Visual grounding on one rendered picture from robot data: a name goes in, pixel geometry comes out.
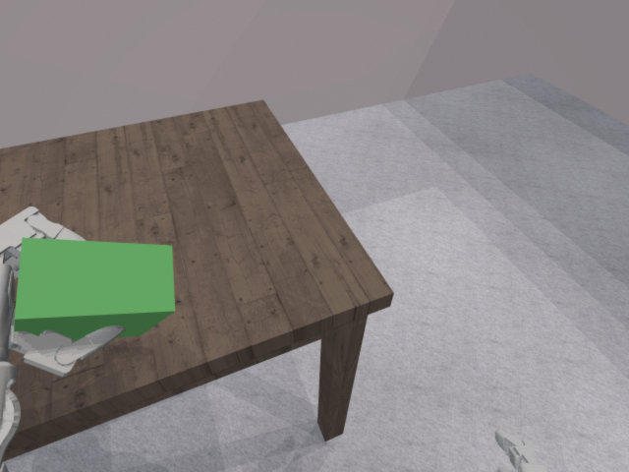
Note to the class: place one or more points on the sponge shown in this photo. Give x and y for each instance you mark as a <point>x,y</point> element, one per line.
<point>77,287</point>

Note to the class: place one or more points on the table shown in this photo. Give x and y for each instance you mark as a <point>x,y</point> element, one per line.
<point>263,262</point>

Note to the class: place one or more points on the left robot hand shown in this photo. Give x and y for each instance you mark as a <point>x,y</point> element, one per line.
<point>50,351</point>

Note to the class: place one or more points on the left robot forearm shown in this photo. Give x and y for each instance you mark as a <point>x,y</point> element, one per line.
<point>10,409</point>

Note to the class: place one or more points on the right robot hand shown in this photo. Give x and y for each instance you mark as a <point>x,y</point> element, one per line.
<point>521,455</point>

